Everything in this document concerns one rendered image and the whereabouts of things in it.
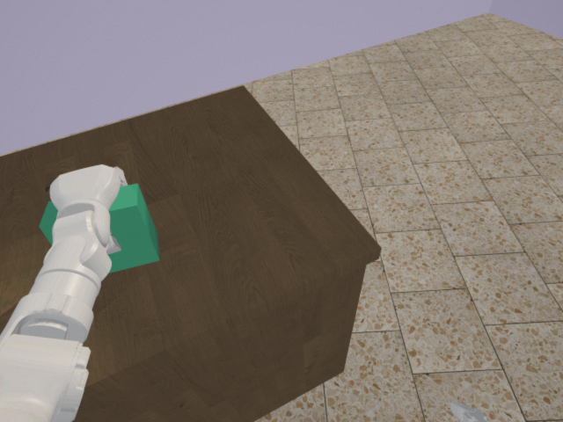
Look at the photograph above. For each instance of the right robot hand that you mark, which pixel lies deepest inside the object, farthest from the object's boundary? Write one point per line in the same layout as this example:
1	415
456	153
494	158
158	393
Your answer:
467	414

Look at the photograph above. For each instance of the left robot hand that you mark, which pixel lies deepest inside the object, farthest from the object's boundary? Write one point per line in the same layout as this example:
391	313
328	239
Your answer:
100	183

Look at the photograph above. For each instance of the left robot forearm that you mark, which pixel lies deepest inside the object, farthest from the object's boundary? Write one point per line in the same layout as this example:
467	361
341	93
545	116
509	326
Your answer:
60	303

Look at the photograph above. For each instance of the sponge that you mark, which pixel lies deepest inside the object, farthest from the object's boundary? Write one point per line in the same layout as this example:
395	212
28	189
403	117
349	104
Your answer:
130	224

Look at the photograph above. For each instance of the left robot upper arm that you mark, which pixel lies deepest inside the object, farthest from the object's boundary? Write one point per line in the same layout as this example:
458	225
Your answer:
41	379

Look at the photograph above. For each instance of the table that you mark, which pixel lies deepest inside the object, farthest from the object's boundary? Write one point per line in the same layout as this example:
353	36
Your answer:
253	300

